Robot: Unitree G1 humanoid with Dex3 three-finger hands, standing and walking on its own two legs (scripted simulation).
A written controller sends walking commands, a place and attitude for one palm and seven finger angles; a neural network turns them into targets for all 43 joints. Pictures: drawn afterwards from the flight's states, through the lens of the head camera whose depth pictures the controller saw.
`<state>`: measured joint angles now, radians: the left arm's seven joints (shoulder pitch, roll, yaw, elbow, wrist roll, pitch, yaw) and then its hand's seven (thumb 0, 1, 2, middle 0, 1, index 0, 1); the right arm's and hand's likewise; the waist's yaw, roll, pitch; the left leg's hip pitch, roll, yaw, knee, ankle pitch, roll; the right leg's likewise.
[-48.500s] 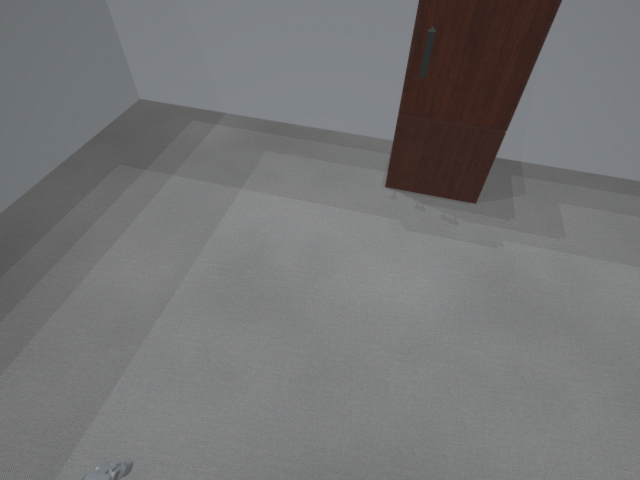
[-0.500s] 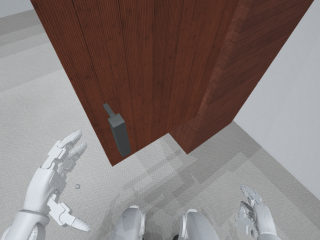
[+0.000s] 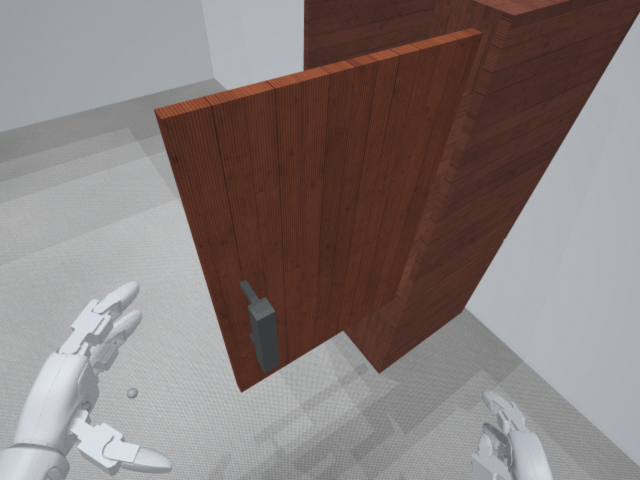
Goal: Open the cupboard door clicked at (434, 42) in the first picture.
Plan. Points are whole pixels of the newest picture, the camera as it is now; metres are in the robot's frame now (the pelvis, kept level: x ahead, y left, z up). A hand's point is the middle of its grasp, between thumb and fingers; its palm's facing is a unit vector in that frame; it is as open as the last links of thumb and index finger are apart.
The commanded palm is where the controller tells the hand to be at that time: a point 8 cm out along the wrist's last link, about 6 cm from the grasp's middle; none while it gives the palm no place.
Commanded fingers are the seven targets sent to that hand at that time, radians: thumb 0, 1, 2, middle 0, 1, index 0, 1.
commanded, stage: draw the hand back to the body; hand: left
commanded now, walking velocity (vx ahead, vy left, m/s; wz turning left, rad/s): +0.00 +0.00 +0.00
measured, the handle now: (258, 326) +0.34 +0.12 -0.03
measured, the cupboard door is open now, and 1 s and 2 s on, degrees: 88 88 88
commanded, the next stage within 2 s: step back with the hand held close in 1.00 s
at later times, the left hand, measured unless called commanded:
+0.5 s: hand (54, 311) +0.22 +0.25 +0.19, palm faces +0.40 -0.81 -0.43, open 10.5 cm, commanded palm +0.17 +0.29 +0.21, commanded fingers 0.00 0.73 0.82 -0.19 -0.30 -0.19 -0.30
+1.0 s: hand (46, 314) +0.20 +0.23 +0.21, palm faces +0.45 -0.80 -0.40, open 7.5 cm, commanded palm +0.15 +0.27 +0.23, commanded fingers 0.00 0.90 0.90 -0.20 -0.30 -0.20 -0.30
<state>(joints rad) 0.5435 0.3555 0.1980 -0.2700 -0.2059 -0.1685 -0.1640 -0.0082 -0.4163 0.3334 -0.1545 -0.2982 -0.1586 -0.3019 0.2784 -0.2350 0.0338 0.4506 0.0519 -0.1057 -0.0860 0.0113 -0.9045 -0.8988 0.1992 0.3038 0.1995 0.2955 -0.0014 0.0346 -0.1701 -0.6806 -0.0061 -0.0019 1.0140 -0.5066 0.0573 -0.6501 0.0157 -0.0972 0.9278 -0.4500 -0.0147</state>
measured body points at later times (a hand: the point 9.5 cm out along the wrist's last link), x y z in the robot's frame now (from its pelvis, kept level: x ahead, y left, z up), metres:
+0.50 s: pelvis +0.03 +0.00 +0.05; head +0.01 -0.02 +0.50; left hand +0.19 +0.29 +0.21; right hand +0.22 -0.22 -0.03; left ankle +0.00 +0.08 -0.68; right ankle +0.01 -0.12 -0.68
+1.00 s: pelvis +0.02 -0.03 +0.06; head -0.01 -0.05 +0.51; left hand +0.17 +0.27 +0.24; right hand +0.20 -0.25 -0.02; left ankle +0.00 +0.08 -0.68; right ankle +0.01 -0.12 -0.68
